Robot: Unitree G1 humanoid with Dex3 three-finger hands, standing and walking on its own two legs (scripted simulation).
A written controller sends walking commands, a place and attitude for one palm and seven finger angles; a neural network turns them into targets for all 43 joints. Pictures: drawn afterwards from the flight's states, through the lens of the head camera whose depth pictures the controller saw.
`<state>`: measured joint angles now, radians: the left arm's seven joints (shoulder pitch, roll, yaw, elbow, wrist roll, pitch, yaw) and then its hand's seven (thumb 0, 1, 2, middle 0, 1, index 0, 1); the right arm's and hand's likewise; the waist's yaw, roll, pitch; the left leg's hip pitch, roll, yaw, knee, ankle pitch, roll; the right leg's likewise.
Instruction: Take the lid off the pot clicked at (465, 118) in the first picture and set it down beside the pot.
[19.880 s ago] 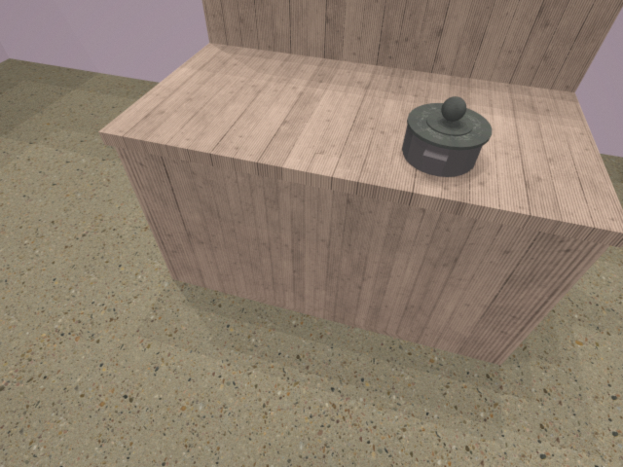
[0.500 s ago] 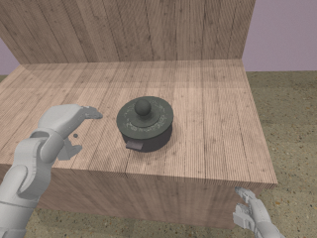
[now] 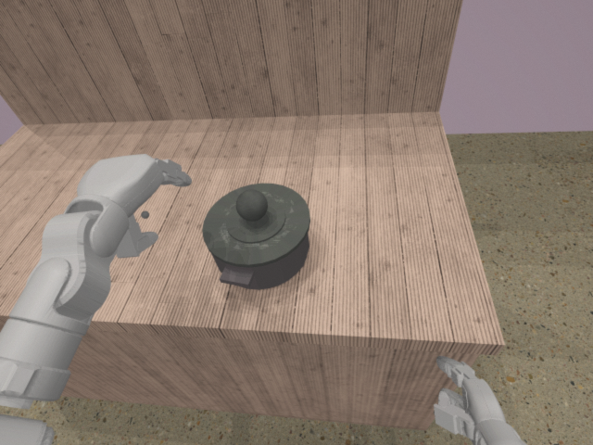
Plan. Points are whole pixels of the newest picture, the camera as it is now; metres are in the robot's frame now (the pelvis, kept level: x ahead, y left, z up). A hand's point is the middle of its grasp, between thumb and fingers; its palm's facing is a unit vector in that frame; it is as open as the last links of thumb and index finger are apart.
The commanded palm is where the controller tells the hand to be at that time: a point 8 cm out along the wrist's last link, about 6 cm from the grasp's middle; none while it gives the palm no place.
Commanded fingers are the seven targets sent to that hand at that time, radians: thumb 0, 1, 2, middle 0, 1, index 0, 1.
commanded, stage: move the open hand above the knob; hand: left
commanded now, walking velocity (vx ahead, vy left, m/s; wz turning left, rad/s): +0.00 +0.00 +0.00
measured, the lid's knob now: (251, 205) +0.47 +0.13 +0.05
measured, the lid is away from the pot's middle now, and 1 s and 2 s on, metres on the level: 0.00 0.00 0.00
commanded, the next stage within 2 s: none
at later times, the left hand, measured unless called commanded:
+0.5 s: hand (216, 200) +0.40 +0.15 +0.13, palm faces -0.19 +0.03 -0.98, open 10.5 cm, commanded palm +0.39 +0.17 +0.20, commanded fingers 0.00 -0.36 1.46 -0.80 -0.08 -0.80 -0.08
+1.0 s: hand (232, 189) +0.43 +0.14 +0.12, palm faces -0.24 -0.05 -0.97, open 10.5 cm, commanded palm +0.42 +0.14 +0.20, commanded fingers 0.00 -0.36 1.46 -0.80 -0.08 -0.80 -0.08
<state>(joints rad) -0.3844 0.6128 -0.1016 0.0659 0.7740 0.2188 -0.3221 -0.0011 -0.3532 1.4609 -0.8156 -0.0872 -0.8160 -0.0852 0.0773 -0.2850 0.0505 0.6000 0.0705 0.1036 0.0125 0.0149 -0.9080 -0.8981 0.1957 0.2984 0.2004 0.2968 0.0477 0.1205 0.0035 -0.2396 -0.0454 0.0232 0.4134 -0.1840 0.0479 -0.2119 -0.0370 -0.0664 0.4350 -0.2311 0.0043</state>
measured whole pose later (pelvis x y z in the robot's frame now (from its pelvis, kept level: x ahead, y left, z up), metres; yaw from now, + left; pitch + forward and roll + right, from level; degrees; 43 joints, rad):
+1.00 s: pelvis +0.03 -0.01 +0.00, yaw -1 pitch +4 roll +1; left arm -0.68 0.44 -0.34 0.35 0.84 0.36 -0.33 0.00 -0.35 1.46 -0.81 -0.09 -0.81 -0.08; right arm 0.10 -0.28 0.04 0.61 0.09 0.15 0.03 0.01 -0.91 -0.90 0.20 0.30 0.20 0.30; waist 0.00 0.11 -0.03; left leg -0.27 -0.04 0.03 0.44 -0.23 0.04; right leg -0.26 -0.03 -0.05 0.48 -0.28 0.00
